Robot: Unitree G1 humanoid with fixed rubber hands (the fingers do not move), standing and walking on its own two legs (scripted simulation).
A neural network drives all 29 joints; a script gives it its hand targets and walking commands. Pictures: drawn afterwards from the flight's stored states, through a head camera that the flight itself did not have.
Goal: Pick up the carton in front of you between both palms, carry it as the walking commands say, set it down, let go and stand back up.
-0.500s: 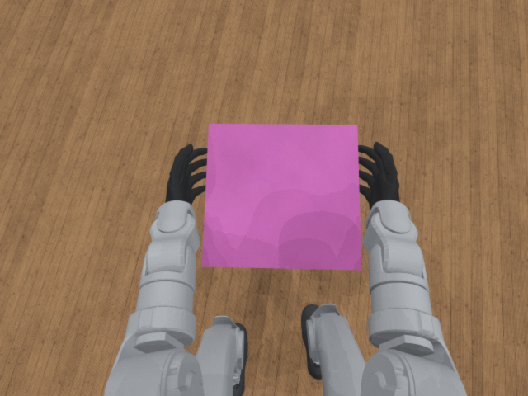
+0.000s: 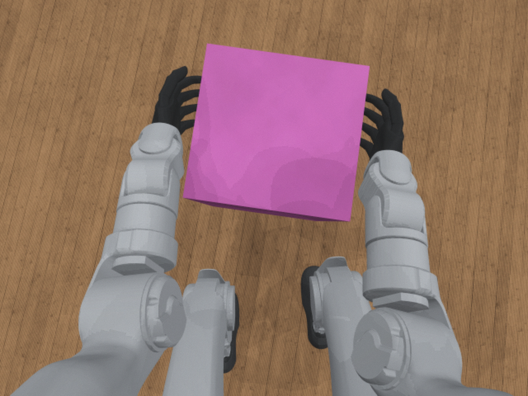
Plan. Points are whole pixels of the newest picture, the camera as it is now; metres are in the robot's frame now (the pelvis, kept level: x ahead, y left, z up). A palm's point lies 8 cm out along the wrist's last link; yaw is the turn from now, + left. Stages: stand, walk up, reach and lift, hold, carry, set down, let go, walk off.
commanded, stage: set down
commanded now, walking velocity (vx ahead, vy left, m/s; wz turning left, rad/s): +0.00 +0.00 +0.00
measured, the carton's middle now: (273, 152) +0.48 -0.02 -0.18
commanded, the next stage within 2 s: none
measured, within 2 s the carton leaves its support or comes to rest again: rests again in 1.72 s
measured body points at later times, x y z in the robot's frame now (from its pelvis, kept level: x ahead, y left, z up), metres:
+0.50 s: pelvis -0.02 +0.02 -0.10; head +0.34 +0.03 +0.17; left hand +0.55 +0.11 -0.26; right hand +0.47 -0.18 -0.25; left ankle +0.07 +0.12 -0.50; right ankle +0.12 -0.13 -0.50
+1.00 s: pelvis -0.01 +0.02 -0.14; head +0.35 +0.05 +0.13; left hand +0.56 +0.11 -0.32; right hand +0.50 -0.19 -0.29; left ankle +0.07 +0.12 -0.50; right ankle +0.12 -0.13 -0.50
